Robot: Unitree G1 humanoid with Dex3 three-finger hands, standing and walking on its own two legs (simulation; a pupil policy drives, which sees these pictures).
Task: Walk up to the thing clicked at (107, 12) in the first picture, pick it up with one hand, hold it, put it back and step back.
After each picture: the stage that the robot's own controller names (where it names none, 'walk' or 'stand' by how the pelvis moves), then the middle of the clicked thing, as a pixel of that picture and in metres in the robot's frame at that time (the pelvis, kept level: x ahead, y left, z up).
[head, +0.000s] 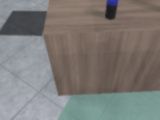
stand; (111, 8) +0.92 -0.15 -0.02
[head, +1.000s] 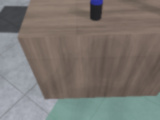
rise first; (96, 8) +0.82 -0.02 +0.01
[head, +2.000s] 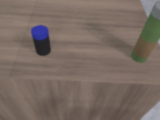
rise first; (41, 41) +0.54 +0.22 +0.01
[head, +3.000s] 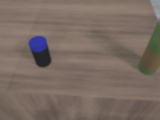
stand; (40, 52) +0.49 +0.20 +0.01
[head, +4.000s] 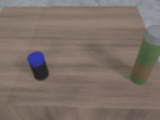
stand; (38, 66) +0.48 +0.21 -0.02
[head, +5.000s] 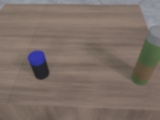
stand; (39, 65) +0.47 +0.21 -0.03
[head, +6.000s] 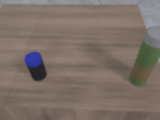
stand; (36, 67) +0.47 +0.22 -0.02
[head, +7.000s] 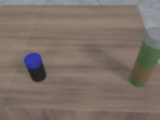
stand; (35, 68) +0.46 +0.22 -0.03
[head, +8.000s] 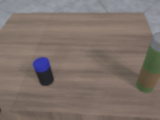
rise first; (44, 72) +0.46 +0.21 -0.02
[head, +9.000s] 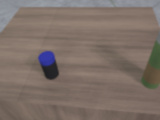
go down; (49, 65) +0.48 +0.21 -0.02
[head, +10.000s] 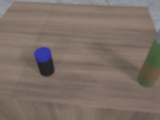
go down; (45, 62) +0.49 +0.19 -0.01
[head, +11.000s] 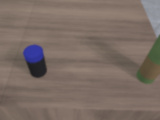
go down; (36, 62) +0.45 +0.18 +0.01
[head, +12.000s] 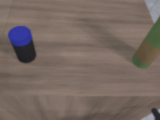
close in; (23, 45) +0.47 +0.19 +0.03
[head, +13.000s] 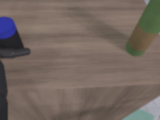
close; (8, 38) +0.49 +0.21 +0.06
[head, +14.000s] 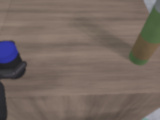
lift; (10, 61) +0.41 +0.23 +0.05
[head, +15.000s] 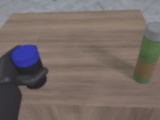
lift; (30, 68) +0.32 +0.17 +0.17
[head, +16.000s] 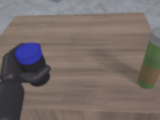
hold; (34, 65) +0.33 +0.17 +0.17
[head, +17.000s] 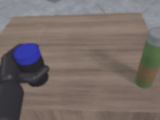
hold; (32, 65) +0.33 +0.17 +0.17
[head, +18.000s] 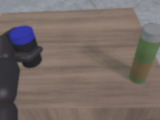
crouch; (27, 47) +0.40 +0.18 +0.17
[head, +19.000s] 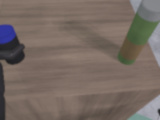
lower; (9, 45) +0.47 +0.21 +0.06
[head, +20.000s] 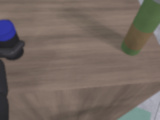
lower; (8, 41) +0.48 +0.20 +0.05
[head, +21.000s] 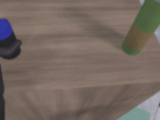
lower; (5, 40) +0.48 +0.21 +0.06
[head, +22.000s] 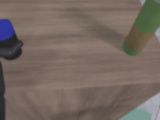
lower; (6, 41) +0.48 +0.21 +0.06
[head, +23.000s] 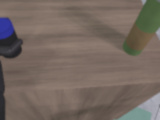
rest; (6, 39) +0.48 +0.21 +0.05
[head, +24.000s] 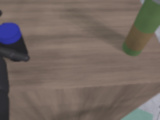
withdraw; (13, 43) +0.47 +0.19 +0.05
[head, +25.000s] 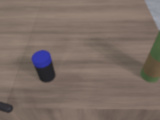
sink last; (44, 67) +0.44 +0.17 +0.02
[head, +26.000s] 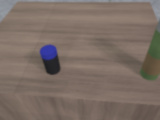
stand; (50, 60) +0.48 +0.19 +0.01
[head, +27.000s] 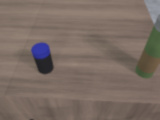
stand; (43, 59) +0.47 +0.19 +0.02
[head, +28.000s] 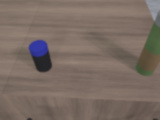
stand; (41, 56) +0.47 +0.19 +0.03
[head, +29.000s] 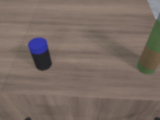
stand; (40, 54) +0.47 +0.19 +0.04
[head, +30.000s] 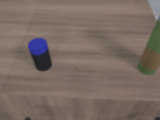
stand; (40, 55) +0.47 +0.19 +0.04
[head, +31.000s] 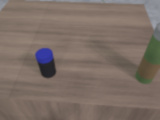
stand; (46, 63) +0.47 +0.18 -0.01
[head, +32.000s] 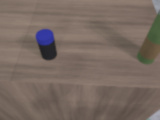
walk; (47, 45) +0.51 +0.16 +0.00
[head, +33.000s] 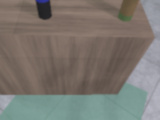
walk; (43, 5) +0.73 +0.22 +0.00
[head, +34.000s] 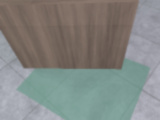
stand; out of the picture +1.07 +0.26 +0.00
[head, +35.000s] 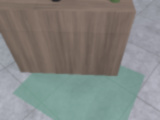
stand; out of the picture +1.09 +0.22 -0.02
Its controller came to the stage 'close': yes
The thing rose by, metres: 0.22
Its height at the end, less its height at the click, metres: +0.00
